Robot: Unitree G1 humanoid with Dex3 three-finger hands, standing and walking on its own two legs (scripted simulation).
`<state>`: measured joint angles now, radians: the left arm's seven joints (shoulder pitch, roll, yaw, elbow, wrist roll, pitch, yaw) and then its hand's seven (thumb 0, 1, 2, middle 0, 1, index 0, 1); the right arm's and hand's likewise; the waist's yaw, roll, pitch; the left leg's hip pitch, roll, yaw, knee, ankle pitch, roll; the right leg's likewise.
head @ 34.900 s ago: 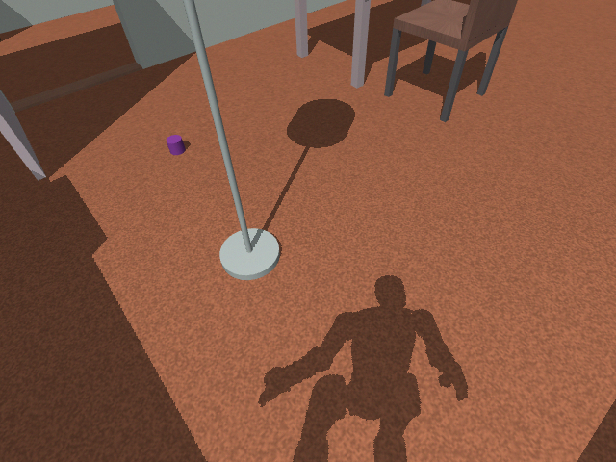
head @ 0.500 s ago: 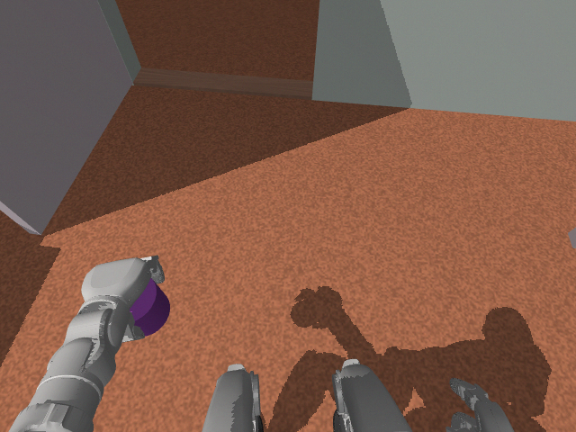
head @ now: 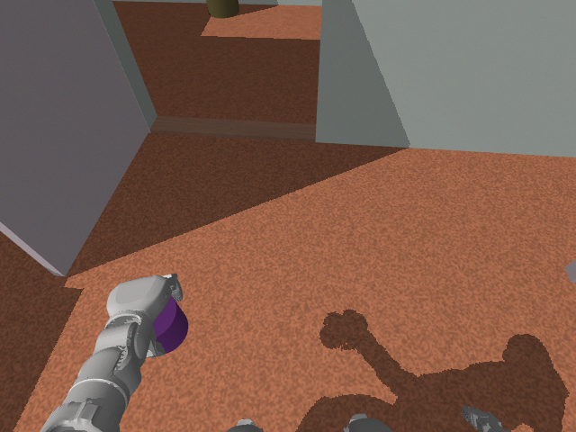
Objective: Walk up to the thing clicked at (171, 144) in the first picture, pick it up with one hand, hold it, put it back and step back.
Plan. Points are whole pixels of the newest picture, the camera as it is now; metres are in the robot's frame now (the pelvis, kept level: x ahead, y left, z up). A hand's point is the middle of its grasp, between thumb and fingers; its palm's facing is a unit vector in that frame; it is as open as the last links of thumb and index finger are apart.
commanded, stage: hold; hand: left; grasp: from above
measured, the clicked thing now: (157, 322) +0.33 +0.23 -0.11
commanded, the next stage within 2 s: crouch in 1.98 s
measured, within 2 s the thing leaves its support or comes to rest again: neither
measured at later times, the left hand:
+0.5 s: hand (148, 302) +0.33 +0.22 -0.03, palm faces -0.46 -0.07 -0.89, open 10.6 cm
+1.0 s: hand (146, 305) +0.32 +0.22 -0.01, palm faces -0.46 -0.07 -0.89, open 10.6 cm
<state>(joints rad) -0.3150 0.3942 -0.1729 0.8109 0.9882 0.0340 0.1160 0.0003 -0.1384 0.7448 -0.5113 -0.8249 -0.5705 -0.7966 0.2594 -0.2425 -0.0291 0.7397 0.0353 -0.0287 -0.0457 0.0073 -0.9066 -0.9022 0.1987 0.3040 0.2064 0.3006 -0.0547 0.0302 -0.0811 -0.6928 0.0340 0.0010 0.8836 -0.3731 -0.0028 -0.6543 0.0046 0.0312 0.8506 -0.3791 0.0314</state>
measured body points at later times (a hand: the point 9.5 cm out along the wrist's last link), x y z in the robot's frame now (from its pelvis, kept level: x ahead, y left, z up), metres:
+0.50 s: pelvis +0.02 +0.00 +0.03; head +0.06 -0.01 +0.48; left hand +0.35 +0.22 +0.02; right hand +0.13 -0.27 -0.09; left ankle +0.04 +0.12 -0.69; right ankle +0.03 -0.14 -0.69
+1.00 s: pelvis +0.02 -0.01 +0.04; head +0.04 -0.02 +0.49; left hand +0.34 +0.22 +0.04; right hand +0.15 -0.26 -0.08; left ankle +0.04 +0.12 -0.69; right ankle +0.03 -0.14 -0.69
